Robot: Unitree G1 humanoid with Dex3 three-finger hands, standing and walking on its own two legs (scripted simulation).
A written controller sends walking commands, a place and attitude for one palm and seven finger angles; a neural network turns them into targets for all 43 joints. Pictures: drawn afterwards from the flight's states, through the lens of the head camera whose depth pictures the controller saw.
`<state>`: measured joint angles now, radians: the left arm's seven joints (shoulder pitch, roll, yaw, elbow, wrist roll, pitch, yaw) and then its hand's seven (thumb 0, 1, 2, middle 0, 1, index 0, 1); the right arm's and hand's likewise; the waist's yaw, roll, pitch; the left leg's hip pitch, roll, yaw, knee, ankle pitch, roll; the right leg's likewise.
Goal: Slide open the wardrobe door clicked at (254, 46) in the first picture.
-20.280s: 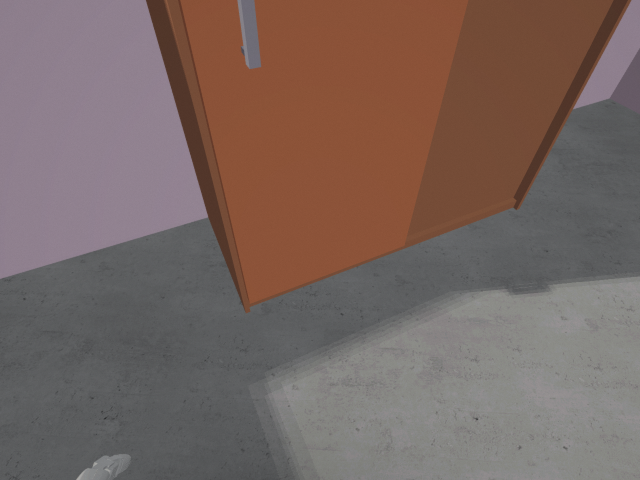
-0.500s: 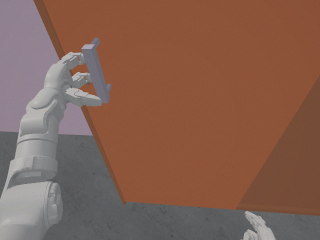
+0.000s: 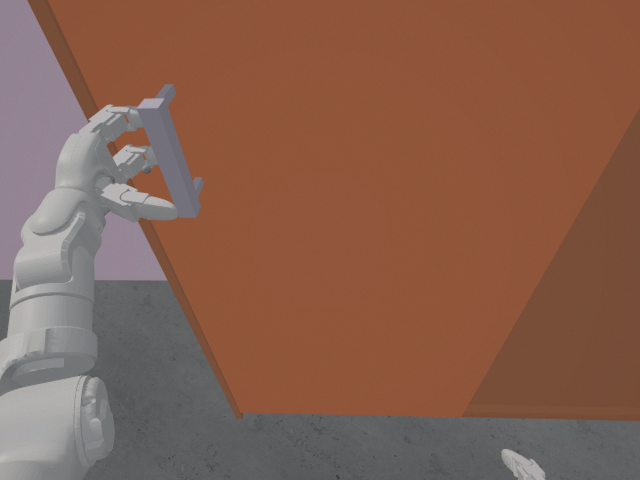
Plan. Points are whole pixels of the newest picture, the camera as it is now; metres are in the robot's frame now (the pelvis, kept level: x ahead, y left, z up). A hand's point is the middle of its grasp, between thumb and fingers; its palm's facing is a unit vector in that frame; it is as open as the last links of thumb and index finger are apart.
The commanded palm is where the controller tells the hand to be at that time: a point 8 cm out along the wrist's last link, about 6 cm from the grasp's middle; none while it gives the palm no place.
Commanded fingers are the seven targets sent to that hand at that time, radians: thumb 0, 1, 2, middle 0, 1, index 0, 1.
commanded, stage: slide the fingers in behind the handle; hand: left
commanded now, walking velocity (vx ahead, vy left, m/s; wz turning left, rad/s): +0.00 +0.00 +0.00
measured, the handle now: (178, 153) +0.45 +0.19 +0.22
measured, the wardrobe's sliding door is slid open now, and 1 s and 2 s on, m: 0.00 0.00 0.00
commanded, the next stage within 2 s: move the hooked fingers beside the handle in 0.34 s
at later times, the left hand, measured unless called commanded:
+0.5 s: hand (143, 185) +0.37 +0.21 +0.23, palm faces +0.07 -1.00 -0.02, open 13.8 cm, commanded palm +0.35 +0.24 +0.22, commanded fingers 0.00 -0.50 0.30 -0.30 -1.20 -0.30 -1.20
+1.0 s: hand (157, 175) +0.39 +0.20 +0.23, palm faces +0.01 -1.00 -0.01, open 13.9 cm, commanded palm +0.36 +0.26 +0.22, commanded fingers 0.00 -0.50 0.30 -0.30 -1.20 -0.30 -1.20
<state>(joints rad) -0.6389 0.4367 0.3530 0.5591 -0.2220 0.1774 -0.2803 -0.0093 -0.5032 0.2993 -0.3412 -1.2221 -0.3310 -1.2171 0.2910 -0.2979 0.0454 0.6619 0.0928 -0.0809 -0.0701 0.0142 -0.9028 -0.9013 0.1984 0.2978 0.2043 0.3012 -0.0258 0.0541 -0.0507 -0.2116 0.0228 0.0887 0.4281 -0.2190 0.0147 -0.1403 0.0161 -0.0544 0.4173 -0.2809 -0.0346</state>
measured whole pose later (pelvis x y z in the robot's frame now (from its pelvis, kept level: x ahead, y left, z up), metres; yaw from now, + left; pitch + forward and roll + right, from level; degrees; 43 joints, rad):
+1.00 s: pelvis -0.01 +0.01 +0.00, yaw +1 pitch -1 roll +0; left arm -0.68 0.38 0.27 0.52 -0.22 0.22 -0.21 -0.01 -0.50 0.30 -0.30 -1.20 -0.31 -1.22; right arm 0.25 -0.28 0.07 0.68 0.09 -0.08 -0.08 0.01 -0.90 -0.90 0.20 0.30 0.20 0.30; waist -0.01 0.05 -0.03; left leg -0.20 0.01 0.08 0.40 -0.19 0.03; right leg -0.13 0.00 -0.07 0.39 -0.25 -0.03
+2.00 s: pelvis +0.00 +0.00 +0.00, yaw +2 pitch +0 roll +0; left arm -0.56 0.47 0.36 0.41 -0.26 0.26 -0.34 -0.01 -0.51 0.30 -0.30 -1.20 -0.30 -1.20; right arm 0.22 -0.29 0.07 0.64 0.09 -0.06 -0.09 0.01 -0.90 -0.90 0.20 0.30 0.20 0.30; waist 0.01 0.04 -0.04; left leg -0.22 0.01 0.06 0.44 -0.22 0.02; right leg -0.13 0.01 -0.08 0.41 -0.28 -0.03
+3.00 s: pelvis -0.01 +0.01 +0.00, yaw +2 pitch +0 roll +0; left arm -0.60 0.45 0.32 0.46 -0.26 0.28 -0.33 -0.01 -0.51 0.30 -0.30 -1.20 -0.31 -1.20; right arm 0.21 -0.29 0.07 0.65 0.10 -0.06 -0.09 0.01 -0.90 -0.90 0.20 0.30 0.21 0.30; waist 0.01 0.05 -0.06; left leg -0.23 0.01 0.06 0.44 -0.21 0.02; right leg -0.14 0.01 -0.08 0.41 -0.27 -0.03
